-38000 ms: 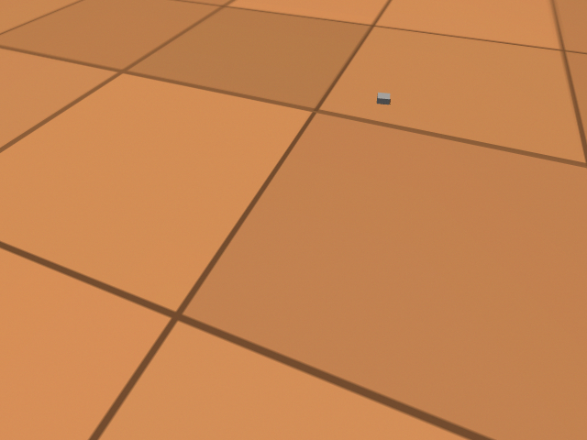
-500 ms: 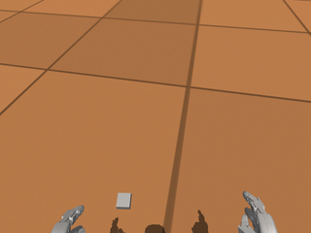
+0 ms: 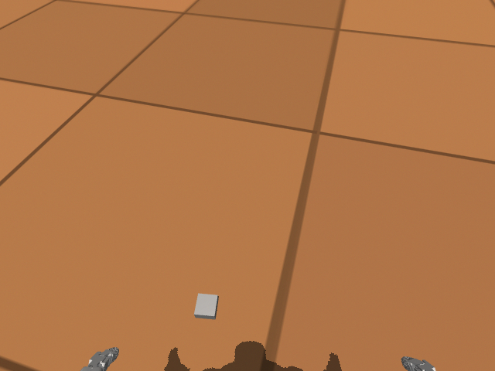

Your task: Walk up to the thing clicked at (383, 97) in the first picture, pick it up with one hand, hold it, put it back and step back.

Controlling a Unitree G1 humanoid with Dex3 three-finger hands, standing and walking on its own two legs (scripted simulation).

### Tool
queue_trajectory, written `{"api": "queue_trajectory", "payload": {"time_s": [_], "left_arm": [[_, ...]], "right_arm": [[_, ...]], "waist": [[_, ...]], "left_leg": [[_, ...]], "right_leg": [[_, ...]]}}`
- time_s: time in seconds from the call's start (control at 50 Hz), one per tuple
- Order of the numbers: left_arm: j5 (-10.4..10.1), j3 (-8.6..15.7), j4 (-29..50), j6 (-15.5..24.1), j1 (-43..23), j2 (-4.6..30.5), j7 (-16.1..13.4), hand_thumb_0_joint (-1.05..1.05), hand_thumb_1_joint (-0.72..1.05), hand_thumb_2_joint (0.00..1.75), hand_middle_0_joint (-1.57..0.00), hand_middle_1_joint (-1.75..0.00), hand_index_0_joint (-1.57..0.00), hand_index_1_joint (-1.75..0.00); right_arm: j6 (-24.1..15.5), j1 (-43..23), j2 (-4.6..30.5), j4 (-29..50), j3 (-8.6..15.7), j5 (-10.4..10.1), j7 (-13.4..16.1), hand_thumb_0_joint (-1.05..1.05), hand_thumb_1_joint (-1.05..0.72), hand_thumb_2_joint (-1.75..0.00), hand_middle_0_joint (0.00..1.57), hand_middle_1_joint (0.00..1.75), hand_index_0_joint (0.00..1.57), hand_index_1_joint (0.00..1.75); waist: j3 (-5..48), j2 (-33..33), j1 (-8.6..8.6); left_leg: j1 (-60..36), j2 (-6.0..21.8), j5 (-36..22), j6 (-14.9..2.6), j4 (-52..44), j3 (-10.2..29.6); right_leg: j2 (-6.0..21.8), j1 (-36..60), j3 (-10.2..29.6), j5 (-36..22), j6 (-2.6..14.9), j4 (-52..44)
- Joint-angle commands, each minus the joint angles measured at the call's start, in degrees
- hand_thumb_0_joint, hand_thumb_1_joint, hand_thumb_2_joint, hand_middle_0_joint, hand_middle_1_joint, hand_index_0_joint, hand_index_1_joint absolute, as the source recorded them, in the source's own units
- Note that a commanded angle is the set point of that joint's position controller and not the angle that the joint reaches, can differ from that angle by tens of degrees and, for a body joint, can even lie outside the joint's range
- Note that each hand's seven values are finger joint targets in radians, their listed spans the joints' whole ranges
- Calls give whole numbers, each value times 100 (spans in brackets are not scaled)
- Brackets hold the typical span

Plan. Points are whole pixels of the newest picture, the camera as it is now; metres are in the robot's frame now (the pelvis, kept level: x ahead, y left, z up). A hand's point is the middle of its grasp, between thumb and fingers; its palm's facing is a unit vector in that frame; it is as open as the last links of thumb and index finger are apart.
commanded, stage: stand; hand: left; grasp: from above
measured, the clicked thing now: (206, 306) +0.48 +0.20 -0.72
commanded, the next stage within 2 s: none
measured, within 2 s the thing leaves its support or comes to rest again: neither
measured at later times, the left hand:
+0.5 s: hand out of the picture +0.04 +0.23 -0.13, palm faces +0.07 -0.94 -0.34, open 7.4 cm
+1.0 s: hand out of the picture +0.05 +0.23 -0.12, palm faces +0.05 -0.94 -0.34, open 7.4 cm
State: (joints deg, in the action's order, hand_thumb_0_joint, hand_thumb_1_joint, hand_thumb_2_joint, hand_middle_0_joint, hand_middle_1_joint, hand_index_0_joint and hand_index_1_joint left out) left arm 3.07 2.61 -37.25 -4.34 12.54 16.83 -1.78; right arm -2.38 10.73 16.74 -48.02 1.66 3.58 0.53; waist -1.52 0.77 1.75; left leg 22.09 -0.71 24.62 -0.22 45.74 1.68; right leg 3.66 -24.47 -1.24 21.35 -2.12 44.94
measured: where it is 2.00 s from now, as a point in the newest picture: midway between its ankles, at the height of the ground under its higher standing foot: outside the picture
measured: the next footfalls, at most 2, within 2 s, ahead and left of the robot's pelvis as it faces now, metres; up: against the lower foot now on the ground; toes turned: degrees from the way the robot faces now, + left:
none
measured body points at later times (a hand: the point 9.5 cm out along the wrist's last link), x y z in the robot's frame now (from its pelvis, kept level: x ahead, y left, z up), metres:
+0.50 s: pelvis +0.00 -0.01 +0.03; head +0.00 -0.02 +0.48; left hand +0.04 +0.28 -0.10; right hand +0.08 -0.28 -0.11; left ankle -0.01 +0.12 -0.71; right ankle +0.02 -0.14 -0.71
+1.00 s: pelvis +0.00 -0.02 +0.04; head +0.01 -0.02 +0.49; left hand +0.05 +0.28 -0.10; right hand +0.06 -0.31 -0.11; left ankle -0.01 +0.12 -0.71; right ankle +0.02 -0.14 -0.71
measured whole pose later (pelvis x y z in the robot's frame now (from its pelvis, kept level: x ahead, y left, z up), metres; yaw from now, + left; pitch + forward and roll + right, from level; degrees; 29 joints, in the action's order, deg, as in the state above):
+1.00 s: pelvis +0.00 -0.02 +0.04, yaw +1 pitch -4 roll +0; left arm 1.4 2.1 -66.6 -0.3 7.0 17.6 -0.9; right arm 0.1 9.4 18.1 -64.8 0.6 1.6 0.7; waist -4.0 -0.9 1.1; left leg 5.3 0.9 12.6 1.7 21.5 3.8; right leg 2.1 -7.0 -4.0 10.2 -0.7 20.9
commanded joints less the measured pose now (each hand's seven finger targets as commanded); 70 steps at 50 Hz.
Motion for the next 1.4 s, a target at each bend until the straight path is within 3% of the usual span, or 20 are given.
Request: {"api": "queue_trajectory", "payload": {"time_s": [0.0,0.02,0.16,0.3,0.52,0.62,0.7,0.82,0.86,0.94,1.22,1.38], "left_arm": [[-14,267,-96,409,-290,729,-54,0,90,90,-20,-30,-20,-30],[-16,256,-262,431,-343,736,-52,0,90,90,-20,-30,-20,-30],[-116,224,-1214,510,-245,860,-72,0,90,90,-20,-30,-20,-30],[-132,167,-1843,511,-345,953,-87,0,90,90,-20,-30,-20,-30],[-133,147,-2373,517,-551,1076,-44,0,90,90,-20,-30,-20,-30],[-127,150,-2478,515,-585,1183,-10,0,90,90,-20,-30,-20,-30],[-126,145,-2488,526,-679,1227,-3,0,90,90,-20,-30,-20,-30],[-180,141,-2555,551,-698,1225,3,0,90,90,-20,-30,-20,-30],[-197,145,-2591,539,-718,1254,15,0,90,90,-20,-30,-20,-30],[-207,131,-2603,534,-758,1226,18,0,90,90,-20,-30,-20,-30],[-210,131,-2644,537,-934,1278,48,0,90,90,-20,-30,-20,-30],[-223,126,-2614,562,-950,1287,57,0,90,90,-20,-30,-20,-30]], "right_arm": [[-98,-344,909,295,352,-36,76,0,-90,-90,20,30,20,30],[-70,-355,906,225,346,-48,81,0,-90,-90,20,30,20,30],[6,-137,962,-339,308,-132,142,0,-90,-90,20,30,20,30],[87,-220,1004,-758,263,-188,167,0,-90,-90,20,30,20,30],[147,-308,1048,-1121,212,-207,134,0,-90,-90,20,30,20,30],[169,-328,1077,-1201,214,-222,101,0,-90,-90,20,30,20,30],[175,-322,1103,-1237,206,-213,84,0,-90,-90,20,30,20,30],[131,-360,1148,-1293,154,-208,105,0,-90,-90,20,30,20,30],[125,-329,1131,-1323,122,-213,107,0,-90,-90,20,30,20,30],[112,-316,1200,-1364,102,-226,124,0,-90,-90,20,30,20,30],[98,-435,1246,-1372,64,-248,112,0,-90,-90,20,30,20,30],[83,-499,1300,-1373,61,-247,104,0,-90,-90,20,30,20,30]], "waist": [[526,-321,26],[382,-293,-7],[320,-155,-98],[167,-197,-92],[-202,-191,-84],[-288,-69,-66],[-224,-24,-94],[29,-231,-58],[-4,-201,-58],[123,-263,-67],[66,-91,-85],[253,-161,-105]], "left_leg": [[-150,399,-1222,-345,-1431,665],[-111,399,-1156,-332,-1561,678],[-778,452,-2093,-240,-1899,626],[-1038,504,-2125,-170,-2321,599],[-1022,531,-1404,-108,-2775,592],[-1015,497,-1064,-67,-2846,580],[-1071,506,-1137,-81,-2782,550],[-1132,600,-1784,-79,-2817,562],[-1118,599,-1689,-66,-2878,562],[-1219,654,-2124,-68,-2885,554],[-1352,683,-2150,-47,-2949,515],[-1469,717,-2468,-43,-2919,474]], "right_leg": [[103,866,195,-753,331,-973],[111,910,204,-732,332,-1089],[270,1416,251,-1599,342,-1628],[337,1778,215,-1553,286,-2134],[341,1870,241,-1002,249,-2673],[306,1733,275,-433,241,-2836],[358,1694,361,-346,254,-2958],[392,2059,306,-1284,272,-2793],[362,2065,279,-1151,266,-2787],[398,2205,260,-1675,292,-2708],[379,2085,232,-1569,274,-2791],[413,2195,239,-2004,272,-2756]]}}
